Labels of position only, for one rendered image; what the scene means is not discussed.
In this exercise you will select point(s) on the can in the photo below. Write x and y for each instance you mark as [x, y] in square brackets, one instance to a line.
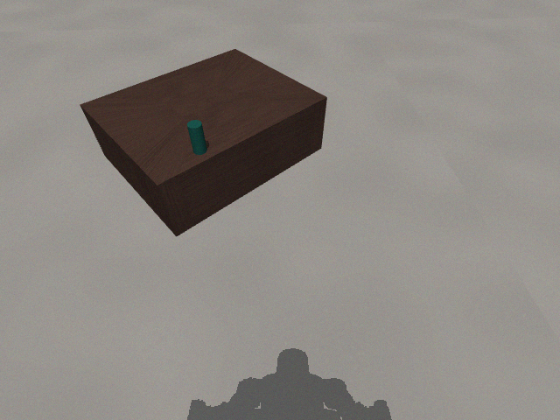
[197, 137]

